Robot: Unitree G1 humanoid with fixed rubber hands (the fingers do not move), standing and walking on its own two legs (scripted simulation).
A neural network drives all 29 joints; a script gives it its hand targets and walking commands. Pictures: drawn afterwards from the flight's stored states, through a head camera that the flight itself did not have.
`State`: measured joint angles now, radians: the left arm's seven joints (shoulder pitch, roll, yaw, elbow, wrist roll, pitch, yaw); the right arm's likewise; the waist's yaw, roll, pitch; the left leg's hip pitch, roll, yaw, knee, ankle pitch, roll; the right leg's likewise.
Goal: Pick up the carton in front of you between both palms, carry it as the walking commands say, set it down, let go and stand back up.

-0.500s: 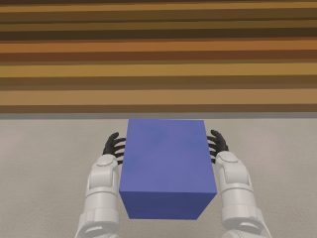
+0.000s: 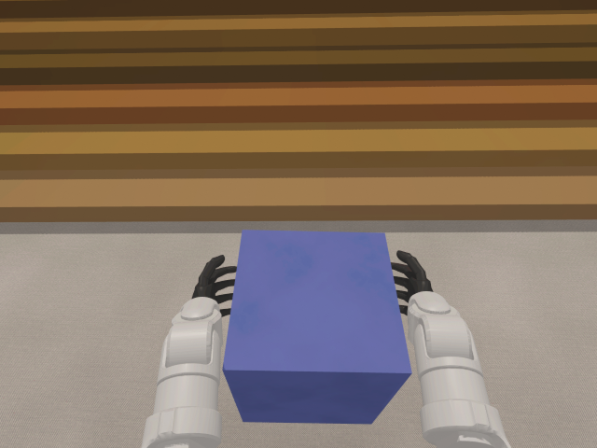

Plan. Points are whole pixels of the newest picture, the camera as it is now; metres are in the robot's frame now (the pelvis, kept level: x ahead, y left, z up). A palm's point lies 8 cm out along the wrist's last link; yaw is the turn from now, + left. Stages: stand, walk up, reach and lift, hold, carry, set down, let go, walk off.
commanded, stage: reach and lift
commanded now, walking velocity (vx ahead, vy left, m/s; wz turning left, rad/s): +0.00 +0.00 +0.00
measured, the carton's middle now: (310, 332) +0.29 +0.00 -0.04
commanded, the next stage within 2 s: hold in 0.20 s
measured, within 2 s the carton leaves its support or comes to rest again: neither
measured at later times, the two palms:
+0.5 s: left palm (202, 311) +0.27 +0.15 +0.05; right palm (425, 306) +0.28 -0.15 +0.05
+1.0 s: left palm (202, 307) +0.28 +0.15 +0.05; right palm (424, 302) +0.28 -0.15 +0.05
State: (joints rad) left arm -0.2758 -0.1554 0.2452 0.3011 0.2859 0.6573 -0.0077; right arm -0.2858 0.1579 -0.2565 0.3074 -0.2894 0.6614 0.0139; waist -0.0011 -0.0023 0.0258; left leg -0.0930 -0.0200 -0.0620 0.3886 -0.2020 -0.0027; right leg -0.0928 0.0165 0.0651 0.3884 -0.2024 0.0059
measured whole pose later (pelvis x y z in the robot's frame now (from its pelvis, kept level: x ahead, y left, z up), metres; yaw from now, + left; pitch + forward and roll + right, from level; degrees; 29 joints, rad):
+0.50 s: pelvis -0.01 +0.00 +0.00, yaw +0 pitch -8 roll +0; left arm -0.25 -0.15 0.21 0.22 0.27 0.76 -0.01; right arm -0.26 0.15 -0.22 0.22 -0.27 0.76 0.01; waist 0.00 0.00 0.03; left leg -0.04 -0.02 -0.06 0.37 -0.19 0.00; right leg -0.04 0.02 0.07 0.37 -0.19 0.00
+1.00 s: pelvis -0.01 +0.00 +0.00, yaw +0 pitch -8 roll +0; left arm -0.28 -0.16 0.23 0.22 0.28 0.75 -0.01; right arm -0.29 0.16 -0.24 0.23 -0.28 0.76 0.02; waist 0.00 0.00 0.04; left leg -0.04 -0.02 -0.06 0.37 -0.19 0.00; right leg -0.04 0.02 0.07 0.37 -0.19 0.01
